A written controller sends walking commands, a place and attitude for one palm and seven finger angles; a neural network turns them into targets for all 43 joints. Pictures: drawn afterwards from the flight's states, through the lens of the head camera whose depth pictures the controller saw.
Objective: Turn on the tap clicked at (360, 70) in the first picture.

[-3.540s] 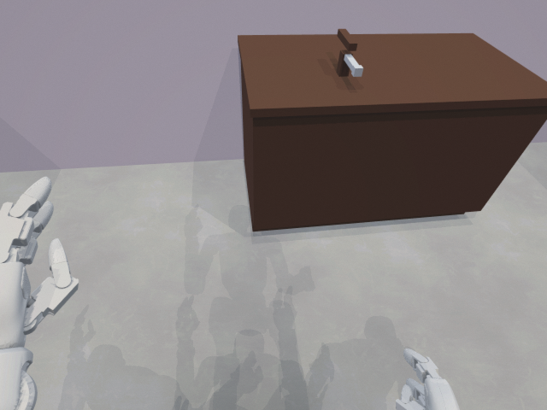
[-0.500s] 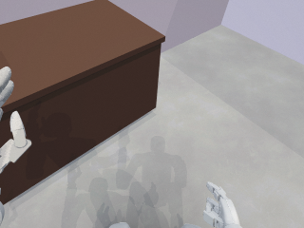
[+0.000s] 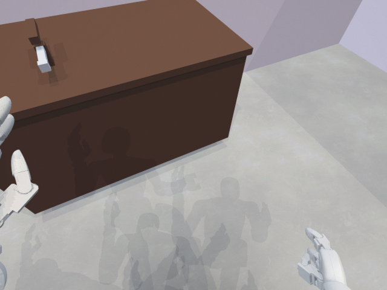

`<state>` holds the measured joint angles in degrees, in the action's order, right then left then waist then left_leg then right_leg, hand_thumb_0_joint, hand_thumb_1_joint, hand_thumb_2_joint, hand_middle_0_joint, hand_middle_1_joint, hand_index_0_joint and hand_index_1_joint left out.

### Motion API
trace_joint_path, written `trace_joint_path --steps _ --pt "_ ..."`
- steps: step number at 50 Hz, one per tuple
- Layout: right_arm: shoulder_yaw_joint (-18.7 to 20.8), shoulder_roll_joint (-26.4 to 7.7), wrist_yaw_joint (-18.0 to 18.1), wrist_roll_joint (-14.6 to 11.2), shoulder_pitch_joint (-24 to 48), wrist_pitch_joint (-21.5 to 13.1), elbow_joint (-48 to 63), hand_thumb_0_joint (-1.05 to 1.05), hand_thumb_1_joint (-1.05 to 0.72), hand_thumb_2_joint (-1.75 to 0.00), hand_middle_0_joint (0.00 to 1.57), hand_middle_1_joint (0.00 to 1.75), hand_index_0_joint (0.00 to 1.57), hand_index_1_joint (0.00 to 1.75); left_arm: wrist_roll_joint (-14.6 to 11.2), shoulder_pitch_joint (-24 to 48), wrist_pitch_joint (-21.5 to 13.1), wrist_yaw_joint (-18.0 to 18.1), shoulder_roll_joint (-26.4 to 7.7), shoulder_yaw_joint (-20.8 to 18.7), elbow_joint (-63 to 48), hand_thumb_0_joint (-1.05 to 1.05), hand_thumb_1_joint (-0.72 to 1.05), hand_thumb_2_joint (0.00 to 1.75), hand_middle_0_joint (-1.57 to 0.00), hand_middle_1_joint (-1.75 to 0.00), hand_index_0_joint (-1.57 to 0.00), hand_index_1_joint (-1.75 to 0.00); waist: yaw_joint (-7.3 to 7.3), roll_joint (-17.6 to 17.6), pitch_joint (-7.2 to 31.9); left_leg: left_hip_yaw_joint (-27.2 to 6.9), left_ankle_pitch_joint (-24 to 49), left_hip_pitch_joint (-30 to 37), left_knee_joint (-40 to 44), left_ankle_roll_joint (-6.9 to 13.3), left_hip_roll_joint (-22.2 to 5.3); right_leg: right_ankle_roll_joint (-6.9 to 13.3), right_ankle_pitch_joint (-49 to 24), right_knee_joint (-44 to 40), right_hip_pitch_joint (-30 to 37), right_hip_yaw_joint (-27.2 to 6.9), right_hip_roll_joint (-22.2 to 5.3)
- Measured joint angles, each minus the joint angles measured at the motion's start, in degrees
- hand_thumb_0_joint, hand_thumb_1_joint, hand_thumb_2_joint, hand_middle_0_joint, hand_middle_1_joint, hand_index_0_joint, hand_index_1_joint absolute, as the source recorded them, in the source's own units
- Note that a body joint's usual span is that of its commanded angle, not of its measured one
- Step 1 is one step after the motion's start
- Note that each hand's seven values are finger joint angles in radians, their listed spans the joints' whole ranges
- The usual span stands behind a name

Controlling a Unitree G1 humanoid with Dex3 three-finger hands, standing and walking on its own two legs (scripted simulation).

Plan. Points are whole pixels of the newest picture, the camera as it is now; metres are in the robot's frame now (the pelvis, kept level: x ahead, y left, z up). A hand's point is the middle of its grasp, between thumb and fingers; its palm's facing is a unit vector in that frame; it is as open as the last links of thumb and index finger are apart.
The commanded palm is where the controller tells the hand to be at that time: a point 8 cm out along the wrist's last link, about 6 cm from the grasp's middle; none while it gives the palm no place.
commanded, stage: take the last steps up to it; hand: left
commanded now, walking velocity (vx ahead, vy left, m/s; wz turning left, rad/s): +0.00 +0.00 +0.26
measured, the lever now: (44, 66) +0.73 +0.51 +0.02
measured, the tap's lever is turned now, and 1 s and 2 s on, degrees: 0 0 0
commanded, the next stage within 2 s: none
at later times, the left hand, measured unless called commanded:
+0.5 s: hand out of the picture +0.14 +0.25 +0.18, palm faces +0.53 -0.75 -0.40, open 7.5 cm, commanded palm +0.08 +0.28 +0.18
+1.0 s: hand out of the picture +0.21 +0.31 +0.18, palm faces +0.51 -0.77 -0.37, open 7.5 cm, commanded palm +0.14 +0.35 +0.18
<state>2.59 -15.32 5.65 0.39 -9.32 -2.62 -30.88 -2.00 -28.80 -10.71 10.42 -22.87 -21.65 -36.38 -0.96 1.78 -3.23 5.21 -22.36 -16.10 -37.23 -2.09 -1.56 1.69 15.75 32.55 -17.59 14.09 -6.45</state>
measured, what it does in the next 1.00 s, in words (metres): steps on the spot: left foot, then right foot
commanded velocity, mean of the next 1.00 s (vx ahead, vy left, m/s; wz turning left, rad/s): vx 0.29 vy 0.06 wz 0.07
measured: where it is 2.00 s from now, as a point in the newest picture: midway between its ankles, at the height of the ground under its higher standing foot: (176, 282)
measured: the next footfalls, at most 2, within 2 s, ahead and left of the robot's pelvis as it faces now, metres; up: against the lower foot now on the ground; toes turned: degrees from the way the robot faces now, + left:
left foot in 0.02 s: +0.01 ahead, +0.12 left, +0.00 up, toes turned +6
right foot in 0.38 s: +0.00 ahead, -0.11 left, +0.00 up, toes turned -1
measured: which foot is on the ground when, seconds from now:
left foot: up 0.00-0.00, down 0.02-0.40, up 0.42-0.78, down 0.80-1.00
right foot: down 0.00-0.04, up 0.06-0.36, down 0.38-0.80, up 0.82-1.00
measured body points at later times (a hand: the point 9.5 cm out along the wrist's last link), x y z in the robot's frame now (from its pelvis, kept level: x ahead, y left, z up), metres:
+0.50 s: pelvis -0.04 -0.01 +0.00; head -0.05 -0.04 +0.45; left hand +0.10 +0.29 +0.20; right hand +0.14 -0.21 -0.11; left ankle -0.06 +0.11 -0.66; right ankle -0.04 -0.11 -0.73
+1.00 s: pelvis +0.02 +0.05 +0.00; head +0.02 +0.06 +0.45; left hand +0.18 +0.35 +0.20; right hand +0.21 -0.13 -0.08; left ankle +0.02 +0.15 -0.73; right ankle +0.04 -0.07 -0.67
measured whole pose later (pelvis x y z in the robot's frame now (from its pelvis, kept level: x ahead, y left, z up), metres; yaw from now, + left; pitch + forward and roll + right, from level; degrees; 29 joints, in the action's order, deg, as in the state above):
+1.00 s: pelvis +0.02 +0.05 +0.00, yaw +7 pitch +0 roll -1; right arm -1.6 -6.8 2.6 -0.3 -11.5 -6.0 -35.6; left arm -0.6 -24.2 -12.2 8.9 -20.9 -20.7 -28.2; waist -0.6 1.3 -0.8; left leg 8.4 -14.8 -14.2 -29.5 1.7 -3.4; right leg -1.2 22.7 59.1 -27.6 5.3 -4.0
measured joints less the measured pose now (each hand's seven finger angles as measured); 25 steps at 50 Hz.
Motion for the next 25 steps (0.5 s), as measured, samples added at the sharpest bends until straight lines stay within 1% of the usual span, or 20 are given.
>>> trace_joint_path --steps 1,2,3,4,5,6,8,10,14,16,18,19,20,21,22,24,25 --pt "0.0 -0.1 -0.2 -0.1 -0.1 0.2 0.6 0.01 -0.91 -0.9 0.19 0.3 0.2 0.3 -0.2 -0.4 -0.3 0.2 -0.3 -0.6 -0.8 0.02 0.88 0.9 -0.21 -0.31 -0.21 -0.3 -0.09 -0.4 0.3 0.2 3.7 1.9 4.2 0.4 0.0 -0.3 0.6 1.6 -0.8 0.4 0.0" --pt "0.1 0.5 -0.3 -0.1 0.1 0.2 0.6 0.01 -0.91 -0.9 0.19 0.3 0.2 0.3 -0.5 -0.2 -0.5 0.3 -0.7 -1.2 -0.8 0.02 0.88 0.9 -0.21 -0.31 -0.21 -0.3 -0.06 0.3 0.5 0.5 3.4 2.6 5.5 1.5 0.6 -0.8 1.3 3.9 -1.8 0.0 -0.7" --pt "0.0 1.5 -0.5 -0.3 0.1 0.3 0.3 0.01 -0.91 -0.9 0.19 0.3 0.2 0.3 -0.8 0.2 -0.8 0.3 -1.0 -1.5 -0.1 0.02 0.88 0.9 -0.21 -0.3 -0.21 -0.3 0.16 1.2 0.5 0.7 3.0 2.5 4.8 2.6 1.2 -1.9 3.8 6.9 -2.9 -2.2 -0.8" --pt "-0.2 2.5 -0.8 -0.5 -0.2 0.1 0.1 0.01 -0.91 -0.9 0.19 0.3 0.2 0.3 -0.7 0.6 -1.1 0.0 -1.0 -1.4 1.3 0.02 0.88 0.9 -0.21 -0.3 -0.21 -0.3 0.48 1.4 0.6 0.5 2.9 2.4 4.4 3.3 1.3 -2.7 8.2 10.7 -4.0 -4.6 0.2" --pt "-0.8 3.4 -1.3 -0.4 -0.7 -0.2 -0.3 0.01 -0.91 -0.9 0.19 0.3 0.2 0.3 -0.4 0.8 -1.2 -0.3 -0.7 -1.3 2.8 0.02 0.88 0.9 -0.21 -0.3 -0.21 -0.3 0.53 1.2 1.0 0.0 3.1 2.5 4.4 3.7 1.0 -3.1 11.5 14.6 -5.1 -6.3 1.3" --pt "-1.4 4.3 -1.8 -0.3 -1.3 -0.5 -0.6 0.01 -0.91 -0.9 0.19 0.3 0.2 0.3 -0.1 0.9 -1.1 -0.6 -0.4 -1.0 4.1 0.02 0.88 0.9 -0.21 -0.3 -0.21 -0.3 0.47 0.8 1.4 -0.8 3.6 2.6 4.8 3.8 0.6 -3.5 12.7 17.9 -6.0 -7.3 2.3" --pt "-2.6 5.6 -2.9 -0.4 -2.5 -1.3 -1.6 0.01 -0.91 -0.9 0.19 0.3 0.2 0.3 0.3 1.3 -0.4 -1.1 0.6 0.2 5.7 0.02 0.89 0.9 -0.21 -0.3 -0.21 -0.3 0.63 -0.3 2.1 -2.4 4.9 2.8 6.0 3.8 0.0 -4.0 10.8 21.0 -6.9 -8.1 3.5" --pt "-3.7 6.6 -3.7 -0.6 -3.5 -1.9 -2.6 0.01 -0.91 -0.9 0.2 0.3 0.2 0.3 0.5 1.6 0.1 -1.5 1.8 1.4 6.1 0.02 0.89 0.9 -0.21 -0.3 -0.21 -0.3 1.35 -0.9 2.6 -3.4 6.1 3.1 7.1 3.7 -0.2 -4.4 8.5 20.5 -6.7 -8.4 3.8" --pt "-5.1 7.7 -3.8 -0.5 -4.3 -2.7 -4.4 0.01 -0.9 -0.9 0.2 0.3 0.21 0.3 0.7 1.8 -0.1 -1.8 3.3 3.3 6.4 0.02 0.89 0.9 -0.21 -0.3 -0.2 -0.3 2.4 -2.1 3.3 -4.4 7.5 2.9 8.1 3.6 0.2 -4.6 8.3 15.8 -4.0 -8.5 4.0" --pt "-5.5 7.8 -3.5 -0.3 -4.4 -2.7 -5.2 0.01 -0.9 -0.9 0.2 0.3 0.21 0.3 0.8 2.3 -0.2 -1.8 3.2 3.5 7.5 0.02 0.89 0.9 -0.21 -0.3 -0.2 -0.3 2.74 -2.9 3.7 -4.8 7.8 2.4 7.9 3.7 0.4 -4.4 9.2 11.5 -1.3 -8.0 4.5" --pt "-5.6 7.7 -3.1 -0.1 -4.4 -2.5 -5.7 0.01 -0.9 -0.9 0.2 0.31 0.21 0.3 1.0 3.1 -0.1 -1.8 2.6 3.1 9.0 0.02 0.89 0.9 -0.21 -0.3 -0.2 -0.3 2.93 -3.7 4.2 -5.1 7.3 1.3 6.7 3.5 0.6 -4.0 9.4 4.4 2.7 -7.0 5.1" --pt "-5.6 7.6 -3.0 -0.1 -4.5 -2.3 -5.8 0.01 -0.9 -0.9 0.2 0.31 0.21 0.3 1.2 3.5 0.0 -1.7 1.9 2.7 9.8 0.02 0.89 0.9 -0.21 -0.3 -0.2 -0.3 2.94 -3.6 4.7 -4.8 6.3 0.2 5.1 3.5 0.9 -3.4 9.5 0.2 4.9 -6.8 5.2" --pt "-5.3 7.2 -2.9 -0.2 -4.3 -2.0 -5.9 0.01 -0.9 -0.9 0.2 0.31 0.21 0.3 1.4 4.2 0.1 -1.7 2.0 2.7 10.7 0.02 0.89 0.9 -0.21 -0.3 -0.2 -0.3 2.93 -4.3 4.8 -4.7 3.4 -1.4 2.3 3.5 0.5 -2.2 6.0 -1.8 5.3 -6.5 5.6" --pt "-5.0 6.6 -2.9 -0.3 -3.9 -1.6 -6.4 0.01 -0.9 -0.9 0.2 0.31 0.21 0.3 1.6 4.9 0.3 -1.9 2.3 2.9 11.6 0.02 0.89 0.9 -0.21 -0.3 -0.2 -0.3 2.86 -4.9 4.7 -4.9 -0.3 -3.3 -2.6 3.3 0.4 -0.9 2.7 -1.5 4.8 -6.1 5.6" --pt "-4.6 6.0 -2.8 -0.2 -3.6 -1.2 -7.3 0.01 -0.9 -0.9 0.2 0.31 0.21 0.3 1.4 5.5 0.4 -2.1 2.7 3.4 12.4 0.02 0.89 0.9 -0.21 -0.3 -0.2 -0.3 2.74 -5.1 4.5 -5.1 -2.2 -5.6 -8.9 2.7 0.7 0.1 1.7 -1.1 4.8 -5.7 5.4" --pt "-4.0 4.7 -2.8 -0.1 -3.4 -0.8 -9.0 0.01 -0.9 -0.9 0.2 0.31 0.21 0.3 1.2 5.7 0.2 -2.5 3.7 4.0 13.6 0.02 0.88 0.9 -0.21 -0.3 -0.21 -0.3 2.88 -4.4 4.4 -4.8 -1.1 -9.7 -20.1 1.6 1.3 0.6 1.5 -1.9 5.4 -5.8 4.5" --pt "-3.7 4.1 -2.8 -0.2 -3.4 -0.6 -9.3 0.01 -0.9 -0.9 0.2 0.3 0.21 0.3 1.1 5.1 -0.2 -2.6 4.1 3.9 14.0 0.02 0.88 0.9 -0.21 -0.3 -0.21 -0.3 2.83 -3.9 4.5 -4.5 0.4 -11.2 -23.9 1.1 1.2 0.6 1.2 -2.9 5.9 -6.2 4.1"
